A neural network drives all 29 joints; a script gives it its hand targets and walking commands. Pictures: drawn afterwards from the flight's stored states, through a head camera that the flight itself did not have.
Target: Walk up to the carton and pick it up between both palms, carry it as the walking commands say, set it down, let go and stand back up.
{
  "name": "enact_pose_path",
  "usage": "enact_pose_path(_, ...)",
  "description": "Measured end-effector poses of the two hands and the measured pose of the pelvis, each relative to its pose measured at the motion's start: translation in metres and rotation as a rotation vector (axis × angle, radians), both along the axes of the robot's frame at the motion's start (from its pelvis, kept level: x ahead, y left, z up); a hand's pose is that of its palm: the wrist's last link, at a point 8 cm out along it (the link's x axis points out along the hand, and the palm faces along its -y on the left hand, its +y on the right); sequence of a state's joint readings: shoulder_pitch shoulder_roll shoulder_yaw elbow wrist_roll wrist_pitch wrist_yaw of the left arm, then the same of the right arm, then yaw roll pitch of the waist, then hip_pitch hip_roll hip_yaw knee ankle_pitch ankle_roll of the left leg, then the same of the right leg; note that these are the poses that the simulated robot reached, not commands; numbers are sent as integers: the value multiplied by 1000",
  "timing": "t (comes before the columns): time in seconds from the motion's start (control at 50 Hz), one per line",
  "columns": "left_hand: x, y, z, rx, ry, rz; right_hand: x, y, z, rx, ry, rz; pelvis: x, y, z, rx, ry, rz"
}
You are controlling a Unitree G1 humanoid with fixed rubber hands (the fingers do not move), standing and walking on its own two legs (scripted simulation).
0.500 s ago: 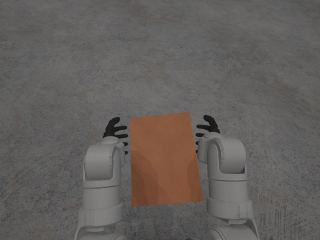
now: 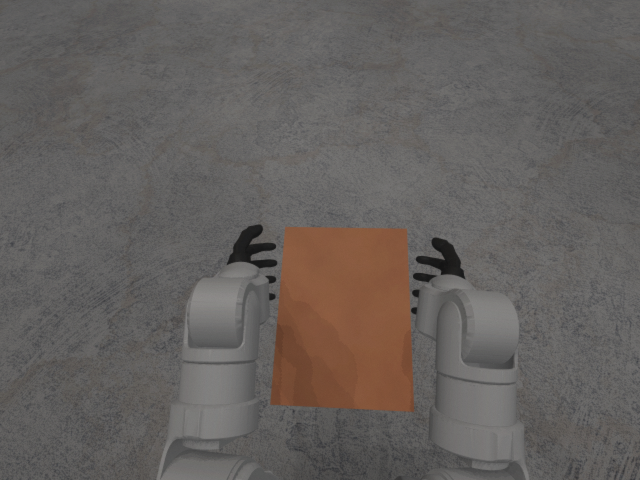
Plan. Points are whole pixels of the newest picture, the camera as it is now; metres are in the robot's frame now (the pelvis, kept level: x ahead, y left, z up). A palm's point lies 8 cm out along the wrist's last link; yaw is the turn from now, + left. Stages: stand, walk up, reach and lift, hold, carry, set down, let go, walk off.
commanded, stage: carry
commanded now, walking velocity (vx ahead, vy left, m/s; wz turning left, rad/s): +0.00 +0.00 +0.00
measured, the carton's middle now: (344, 322) +0.33 -0.05 -0.03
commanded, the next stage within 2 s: none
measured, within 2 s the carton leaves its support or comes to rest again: neither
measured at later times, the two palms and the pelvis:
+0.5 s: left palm (197, 341) +0.25 +0.11 +0.12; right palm (431, 325) +0.25 -0.13 +0.11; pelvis -0.05 -0.01 +0.00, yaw +3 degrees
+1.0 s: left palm (187, 388) +0.21 +0.12 +0.11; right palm (429, 353) +0.22 -0.12 +0.10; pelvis -0.09 -0.02 +0.00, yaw +3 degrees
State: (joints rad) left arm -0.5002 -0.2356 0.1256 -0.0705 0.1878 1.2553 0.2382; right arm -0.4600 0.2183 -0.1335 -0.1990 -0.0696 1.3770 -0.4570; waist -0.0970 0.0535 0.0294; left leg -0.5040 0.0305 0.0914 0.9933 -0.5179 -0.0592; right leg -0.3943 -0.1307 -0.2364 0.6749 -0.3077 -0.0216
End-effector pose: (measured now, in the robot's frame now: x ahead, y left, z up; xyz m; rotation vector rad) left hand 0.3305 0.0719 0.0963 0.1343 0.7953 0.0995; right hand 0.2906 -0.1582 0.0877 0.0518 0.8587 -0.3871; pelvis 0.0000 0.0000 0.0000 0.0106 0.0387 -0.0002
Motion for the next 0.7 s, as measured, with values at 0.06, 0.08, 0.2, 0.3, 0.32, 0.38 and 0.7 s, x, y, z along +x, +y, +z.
enact_pose_path(0.06, -8, 13, -1, -53, -26, 52, 4, 11, 11, -30, -30, 25, -7, -5, -4, -4, 3, 34)
enact_pose_path(0.08, -12, 19, -2, -66, -36, 73, 6, 17, 14, -40, -41, 42, -9, -6, -6, -9, 5, 46)
enact_pose_path(0.2, -51, 58, -12, -73, -1, 228, 11, 56, 15, -83, 0, 231, -17, -17, -3, 3, -13, 56)
enact_pose_path(0.3, -75, 66, 3, -22, -24, 318, 3, 65, 13, -30, -25, 318, -27, -23, -4, -9, -39, 74)
enact_pose_path(0.32, -77, 65, 7, -13, -33, 323, 0, 64, 13, -20, -33, 322, -30, -24, -5, -8, -44, 75)
enact_pose_path(0.38, -80, 57, 19, -2, -53, 311, -12, 56, 16, -4, -53, 307, -37, -22, -4, -2, -55, 70)
enact_pose_path(0.7, -99, 27, 15, -22, -11, 127, -66, 24, 25, -48, -11, 139, -67, -15, 1, 3, -67, 42)
